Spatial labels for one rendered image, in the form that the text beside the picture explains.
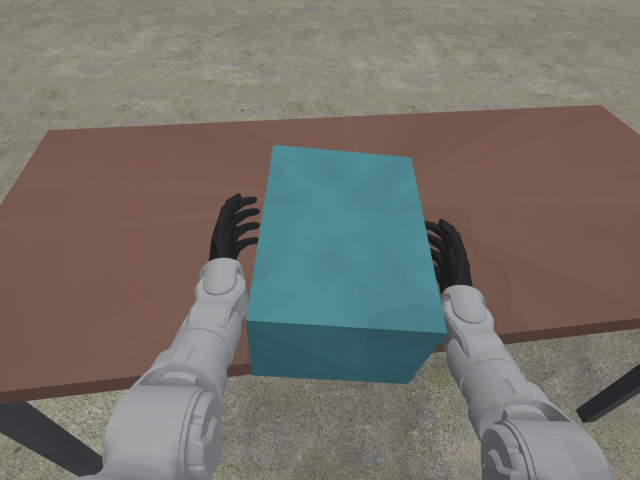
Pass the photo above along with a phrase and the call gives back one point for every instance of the robot left upper arm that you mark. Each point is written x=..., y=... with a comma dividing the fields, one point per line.
x=163, y=433

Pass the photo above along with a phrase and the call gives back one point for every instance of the left robot forearm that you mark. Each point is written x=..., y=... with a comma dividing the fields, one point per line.
x=205, y=344

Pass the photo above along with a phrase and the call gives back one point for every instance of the robot right upper arm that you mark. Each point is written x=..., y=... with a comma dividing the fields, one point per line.
x=540, y=450

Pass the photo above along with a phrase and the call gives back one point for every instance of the table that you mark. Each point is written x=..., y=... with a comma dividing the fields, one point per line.
x=104, y=233

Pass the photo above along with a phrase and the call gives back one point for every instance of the right robot forearm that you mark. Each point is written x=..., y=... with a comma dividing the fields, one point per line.
x=487, y=376

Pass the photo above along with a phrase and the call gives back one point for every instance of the carton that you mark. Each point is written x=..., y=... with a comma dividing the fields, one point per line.
x=343, y=286

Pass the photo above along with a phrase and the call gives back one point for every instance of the right robot hand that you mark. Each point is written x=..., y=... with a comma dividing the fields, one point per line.
x=454, y=268

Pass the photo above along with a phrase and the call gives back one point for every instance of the left robot hand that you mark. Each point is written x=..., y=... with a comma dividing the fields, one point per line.
x=224, y=242

